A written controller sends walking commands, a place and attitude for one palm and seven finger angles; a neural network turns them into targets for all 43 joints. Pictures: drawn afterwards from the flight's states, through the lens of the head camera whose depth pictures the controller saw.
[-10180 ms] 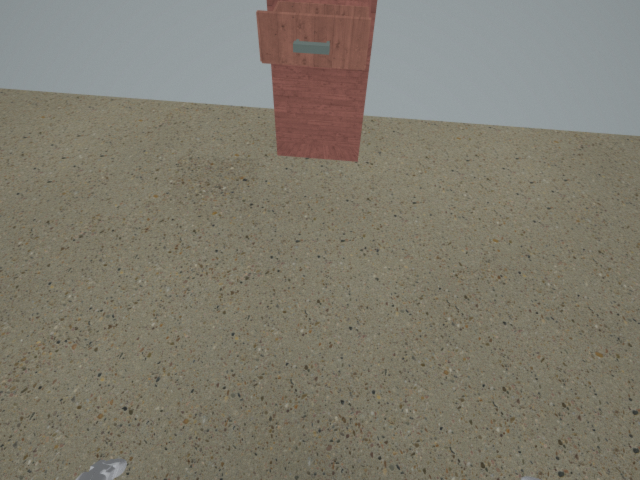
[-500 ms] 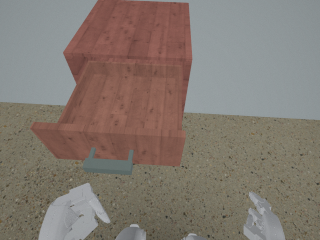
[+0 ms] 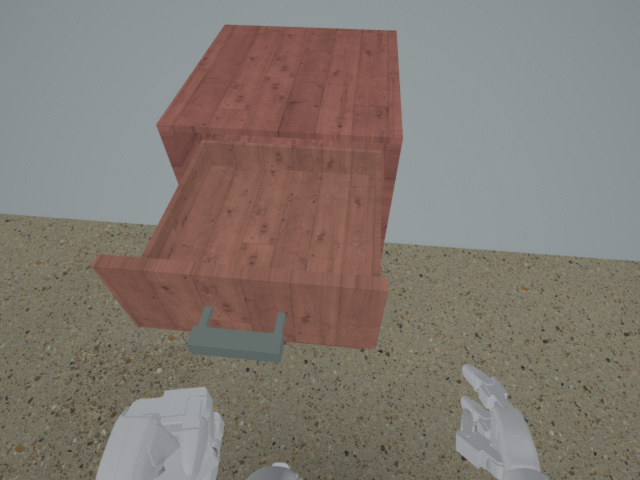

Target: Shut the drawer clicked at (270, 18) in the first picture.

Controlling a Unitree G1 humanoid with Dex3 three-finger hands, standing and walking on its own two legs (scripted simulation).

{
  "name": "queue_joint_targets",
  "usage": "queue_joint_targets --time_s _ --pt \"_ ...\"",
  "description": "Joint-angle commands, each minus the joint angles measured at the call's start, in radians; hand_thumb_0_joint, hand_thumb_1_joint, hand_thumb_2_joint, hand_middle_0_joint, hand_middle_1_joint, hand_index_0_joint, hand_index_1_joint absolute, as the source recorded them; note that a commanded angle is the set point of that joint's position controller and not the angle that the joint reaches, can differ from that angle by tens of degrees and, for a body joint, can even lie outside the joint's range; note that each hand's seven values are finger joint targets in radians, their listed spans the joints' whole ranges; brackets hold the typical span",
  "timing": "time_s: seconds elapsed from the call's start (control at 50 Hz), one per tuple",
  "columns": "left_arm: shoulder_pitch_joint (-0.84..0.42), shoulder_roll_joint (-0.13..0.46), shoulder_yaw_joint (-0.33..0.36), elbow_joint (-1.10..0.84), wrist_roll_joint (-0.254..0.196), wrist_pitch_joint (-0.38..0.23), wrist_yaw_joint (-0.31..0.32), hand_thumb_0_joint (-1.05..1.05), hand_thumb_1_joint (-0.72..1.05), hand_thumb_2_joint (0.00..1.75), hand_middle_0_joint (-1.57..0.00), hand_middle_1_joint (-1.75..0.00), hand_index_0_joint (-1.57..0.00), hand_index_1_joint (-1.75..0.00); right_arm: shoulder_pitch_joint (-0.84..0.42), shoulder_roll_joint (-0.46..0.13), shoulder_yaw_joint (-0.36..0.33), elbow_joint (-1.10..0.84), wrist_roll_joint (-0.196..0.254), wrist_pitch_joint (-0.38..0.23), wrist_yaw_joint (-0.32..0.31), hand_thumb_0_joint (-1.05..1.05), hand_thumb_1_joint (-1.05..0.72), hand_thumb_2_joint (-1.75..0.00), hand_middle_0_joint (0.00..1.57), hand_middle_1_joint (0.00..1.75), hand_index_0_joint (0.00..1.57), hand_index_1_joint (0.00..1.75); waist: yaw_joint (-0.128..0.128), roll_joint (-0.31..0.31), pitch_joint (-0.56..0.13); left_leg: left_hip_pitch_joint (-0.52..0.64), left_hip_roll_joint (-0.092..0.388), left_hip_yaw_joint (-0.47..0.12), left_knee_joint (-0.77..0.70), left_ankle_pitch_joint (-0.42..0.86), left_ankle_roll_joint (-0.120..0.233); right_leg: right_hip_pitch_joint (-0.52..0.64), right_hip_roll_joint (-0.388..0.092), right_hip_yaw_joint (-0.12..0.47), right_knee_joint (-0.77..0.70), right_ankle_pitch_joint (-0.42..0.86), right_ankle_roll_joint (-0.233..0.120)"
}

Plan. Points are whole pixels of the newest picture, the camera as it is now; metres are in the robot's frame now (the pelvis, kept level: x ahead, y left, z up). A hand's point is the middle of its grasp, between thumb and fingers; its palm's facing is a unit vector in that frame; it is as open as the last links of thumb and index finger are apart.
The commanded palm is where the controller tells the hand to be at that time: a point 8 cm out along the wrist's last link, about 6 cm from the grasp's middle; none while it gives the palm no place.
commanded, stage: raise the hand and make a fist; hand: left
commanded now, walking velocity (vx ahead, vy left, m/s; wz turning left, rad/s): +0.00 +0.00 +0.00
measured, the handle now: (240, 329) +0.31 +0.14 +0.00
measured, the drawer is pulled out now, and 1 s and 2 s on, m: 0.29 0.29 0.29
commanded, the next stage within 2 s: bring the fist close to the handle in 0.36 s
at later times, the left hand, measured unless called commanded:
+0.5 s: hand (217, 464) +0.13 +0.10 +0.10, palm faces -0.01 -1.00 -0.01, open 3.3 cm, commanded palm +0.09 +0.16 +0.10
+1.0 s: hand (242, 434) +0.17 +0.10 +0.06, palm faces -0.05 -1.00 +0.00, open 3.3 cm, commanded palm +0.14 +0.16 +0.05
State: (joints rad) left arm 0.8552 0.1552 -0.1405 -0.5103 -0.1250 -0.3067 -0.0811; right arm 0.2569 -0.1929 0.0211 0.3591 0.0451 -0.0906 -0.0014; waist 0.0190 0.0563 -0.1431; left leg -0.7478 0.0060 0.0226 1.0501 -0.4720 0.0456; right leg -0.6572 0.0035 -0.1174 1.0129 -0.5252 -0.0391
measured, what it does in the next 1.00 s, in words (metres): stands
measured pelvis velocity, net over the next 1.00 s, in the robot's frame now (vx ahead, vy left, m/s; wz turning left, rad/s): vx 0.00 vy -0.01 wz -0.01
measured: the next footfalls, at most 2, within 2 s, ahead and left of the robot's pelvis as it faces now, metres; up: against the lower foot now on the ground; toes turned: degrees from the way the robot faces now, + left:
none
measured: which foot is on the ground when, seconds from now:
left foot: down 0.00-1.00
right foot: down 0.00-1.00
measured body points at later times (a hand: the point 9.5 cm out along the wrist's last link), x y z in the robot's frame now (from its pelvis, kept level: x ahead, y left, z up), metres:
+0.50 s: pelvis +0.00 -0.01 +0.00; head +0.02 -0.02 +0.45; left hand +0.13 +0.16 +0.11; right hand +0.20 -0.23 -0.05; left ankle +0.03 +0.09 -0.67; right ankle -0.01 -0.10 -0.67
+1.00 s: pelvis +0.00 -0.01 -0.02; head +0.04 -0.02 +0.43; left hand +0.17 +0.15 +0.06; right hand +0.18 -0.25 -0.08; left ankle +0.03 +0.09 -0.67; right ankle -0.01 -0.10 -0.67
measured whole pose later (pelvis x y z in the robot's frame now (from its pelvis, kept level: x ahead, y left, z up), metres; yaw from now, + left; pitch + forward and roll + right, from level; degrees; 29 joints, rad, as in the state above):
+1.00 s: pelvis +0.00 -0.01 -0.02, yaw +0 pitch +14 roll -1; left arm 0.70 0.14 -0.11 -0.29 -0.12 -0.41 -0.08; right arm 0.25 -0.21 -0.01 0.42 0.03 -0.10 0.00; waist -0.02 0.04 -0.17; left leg -0.87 0.02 0.02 1.13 -0.50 0.03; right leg -0.79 0.01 -0.12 1.11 -0.56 -0.06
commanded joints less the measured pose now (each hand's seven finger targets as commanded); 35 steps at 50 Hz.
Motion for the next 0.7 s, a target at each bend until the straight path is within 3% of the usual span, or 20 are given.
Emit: queue_joint_targets --time_s 0.0,0.06,0.1,0.12,0.14,0.3,0.32,0.34,0.4,0.44,0.5,0.52,0.6,0.68 --pt "0.069 0.04 0.038 -0.19 -0.015 -0.061 -0.003 0.0 0.9 0.9 -1.4 -1.6 -1.4 -1.6 -0.089 -0.113 -0.058 -0.177 0.007 -0.064 -0.016 0.0 -0.9 -0.9 0.2 0.3 0.2 0.3 -0.021 -0.078 -0.048 0.105 0.009 -0.073 -0.182 0.14 0.001 0.013 0.011 0.065 -0.188 0.131 0.014" --pt "0.088 0.028 0.02 -0.212 -0.017 -0.069 -0.006 0.0 0.9 0.9 -1.4 -1.6 -1.4 -1.6 -0.08 -0.113 -0.06 -0.182 0.007 -0.072 -0.013 0.0 -0.9 -0.9 0.2 0.3 0.2 0.3 -0.019 -0.051 -0.078 0.118 0.006 -0.066 -0.18 0.163 0.001 0.025 0.008 0.064 -0.177 0.158 0.013" --pt "0.104 0.059 0.058 -0.204 -0.012 -0.069 0.004 0.0 0.9 0.9 -1.4 -1.6 -1.4 -1.6 -0.087 -0.112 -0.065 -0.175 0.009 -0.071 -0.013 0.0 -0.9 -0.9 0.2 0.3 0.2 0.3 -0.004 -0.038 -0.075 0.11 0.006 -0.064 -0.18 0.176 -0.003 0.036 0.008 0.068 -0.177 0.167 0.009" --pt "0.12 0.026 0.027 -0.213 -0.013 -0.073 0.005 0.0 0.9 0.9 -1.4 -1.6 -1.4 -1.6 -0.081 -0.108 -0.064 -0.181 0.006 -0.072 -0.011 0.0 -0.9 -0.9 0.2 0.3 0.2 0.3 -0.011 -0.048 -0.077 0.12 0.005 -0.06 -0.18 0.185 0.0 0.037 0.008 0.064 -0.175 0.181 0.011" --pt "0.117 0.033 0.028 -0.224 -0.014 -0.077 0.006 0.0 0.9 0.9 -1.4 -1.6 -1.4 -1.6 -0.079 -0.107 -0.067 -0.182 0.008 -0.074 -0.009 0.0 -0.9 -0.9 0.2 0.3 0.2 0.3 -0.012 -0.045 -0.087 0.12 0.005 -0.058 -0.176 0.193 0.0 0.037 0.007 0.066 -0.172 0.192 0.012" --pt "0.137 0.055 0.053 -0.205 -0.012 -0.108 0.008 0.0 0.9 0.9 -1.4 -1.6 -1.4 -1.6 -0.088 -0.108 -0.074 -0.169 0.007 -0.075 -0.011 0.0 -0.9 -0.9 0.2 0.3 0.2 0.3 -0.014 -0.074 -0.051 0.094 0.002 -0.054 -0.161 0.18 0.001 0.028 0.006 0.086 -0.185 0.182 0.014" --pt "0.154 0.03 0.032 -0.197 -0.014 -0.107 0.003 0.0 0.9 0.9 -1.4 -1.6 -1.4 -1.6 -0.09 -0.106 -0.07 -0.174 0.005 -0.074 -0.008 0.0 -0.9 -0.9 0.2 0.3 0.2 0.3 -0.015 -0.064 -0.04 0.087 -0.001 -0.051 -0.164 0.16 0.001 0.025 0.005 0.087 -0.189 0.16 0.015" --pt "0.122 0.041 0.036 -0.202 -0.017 -0.111 -0.002 0.0 0.9 0.9 -1.4 -1.6 -1.4 -1.6 -0.087 -0.108 -0.071 -0.174 0.006 -0.074 -0.009 0.0 -0.9 -0.9 0.2 0.3 0.2 0.3 -0.025 -0.08 -0.04 0.085 0.0 -0.052 -0.159 0.15 0.002 0.017 0.004 0.092 -0.194 0.15 0.017" --pt "0.116 0.057 0.054 -0.207 -0.02 -0.116 -0.006 0.0 0.9 0.9 -1.4 -1.6 -1.4 -1.6 -0.09 -0.111 -0.07 -0.171 0.007 -0.075 -0.014 0.0 -0.9 -0.9 0.2 0.3 0.2 0.3 -0.019 -0.065 -0.05 0.089 0.0 -0.053 -0.154 0.157 0.003 0.022 0.003 0.099 -0.198 0.152 0.016" --pt "0.12 0.038 0.038 -0.215 -0.027 -0.117 -0.014 0.0 0.9 0.9 -1.4 -1.6 -1.4 -1.6 -0.085 -0.107 -0.069 -0.175 0.007 -0.079 -0.012 0.0 -0.9 -0.9 0.2 0.3 0.2 0.3 -0.022 -0.056 -0.07 0.096 -0.001 -0.051 -0.152 0.165 0.004 0.026 0.002 0.096 -0.192 0.169 0.018" --pt "0.08 0.044 0.053 -0.144 -0.022 -0.122 -0.021 0.0 0.9 0.9 -1.4 -1.6 -1.4 -1.6 -0.091 -0.112 -0.07 -0.157 0.004 -0.076 -0.016 0.0 -0.9 -0.9 0.2 0.3 0.2 0.3 -0.032 -0.097 -0.025 0.064 -0.003 -0.056 -0.137 0.144 0.004 -0.005 0.003 0.104 -0.198 0.143 0.019" --pt "0.065 0.018 0.026 -0.127 -0.021 -0.126 -0.027 0.0 0.9 0.9 -1.4 -1.6 -1.4 -1.6 -0.09 -0.113 -0.066 -0.157 0.001 -0.077 -0.014 0.0 -0.9 -0.9 0.2 0.3 0.2 0.3 -0.038 -0.079 -0.017 0.056 -0.006 -0.056 -0.136 0.126 0.002 -0.018 0.004 0.102 -0.193 0.12 0.018" --pt "0.016 0.059 0.071 -0.103 -0.019 -0.143 -0.026 0.0 0.9 0.9 -1.4 -1.6 -1.4 -1.6 -0.089 -0.116 -0.068 -0.15 -0.003 -0.074 -0.016 0.0 -0.9 -0.9 0.2 0.3 0.2 0.3 -0.028 -0.068 -0.064 0.036 -0.008 -0.053 -0.108 0.127 0.001 -0.02 0.0 0.119 -0.18 0.11 0.015" --pt "-0.035 0.042 0.065 -0.075 -0.026 -0.155 -0.02 0.0 0.9 0.9 -1.4 -1.6 -1.4 -1.6 -0.086 -0.115 -0.066 -0.146 -0.006 -0.074 -0.015 0.0 -0.9 -0.9 0.2 0.3 0.2 0.3 -0.032 -0.071 -0.097 0.025 -0.007 -0.053 -0.093 0.135 -0.001 -0.027 0.002 0.117 -0.158 0.13 0.016"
